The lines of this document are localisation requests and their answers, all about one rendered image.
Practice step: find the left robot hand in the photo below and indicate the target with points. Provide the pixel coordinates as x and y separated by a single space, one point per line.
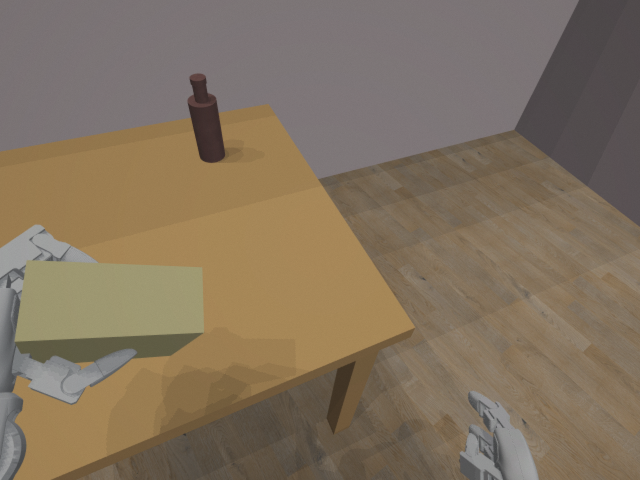
57 377

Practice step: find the right robot hand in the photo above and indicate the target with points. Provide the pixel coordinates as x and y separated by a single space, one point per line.
506 454

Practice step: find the sponge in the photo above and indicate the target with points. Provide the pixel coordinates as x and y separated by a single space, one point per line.
82 311

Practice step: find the table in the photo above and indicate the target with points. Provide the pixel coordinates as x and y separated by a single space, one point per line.
289 293

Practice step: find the left robot forearm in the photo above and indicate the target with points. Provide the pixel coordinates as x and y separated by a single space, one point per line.
12 438

